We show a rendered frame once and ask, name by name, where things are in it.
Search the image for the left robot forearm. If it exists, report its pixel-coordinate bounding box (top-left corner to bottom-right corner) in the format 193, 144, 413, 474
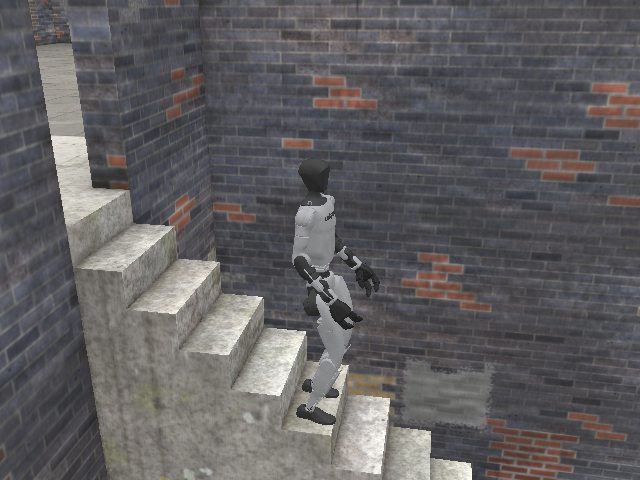
335, 232, 362, 270

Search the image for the right robot forearm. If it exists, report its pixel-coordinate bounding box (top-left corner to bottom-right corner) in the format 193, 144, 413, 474
294, 256, 338, 306

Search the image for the left robot hand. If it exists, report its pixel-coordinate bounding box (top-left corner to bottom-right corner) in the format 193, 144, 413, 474
355, 263, 380, 297

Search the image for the robot right upper arm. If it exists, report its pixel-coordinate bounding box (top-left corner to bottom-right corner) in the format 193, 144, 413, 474
292, 207, 316, 267

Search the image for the robot left upper arm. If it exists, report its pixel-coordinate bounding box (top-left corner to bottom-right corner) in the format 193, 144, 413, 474
322, 194, 335, 206

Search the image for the robot torso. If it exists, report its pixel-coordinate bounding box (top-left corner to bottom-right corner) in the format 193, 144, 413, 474
298, 193, 336, 296

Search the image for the robot right thigh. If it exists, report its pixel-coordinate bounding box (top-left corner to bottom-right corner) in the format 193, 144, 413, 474
303, 289, 344, 373

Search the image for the right robot hand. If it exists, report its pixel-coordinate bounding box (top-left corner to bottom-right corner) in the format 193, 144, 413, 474
329, 299, 363, 330

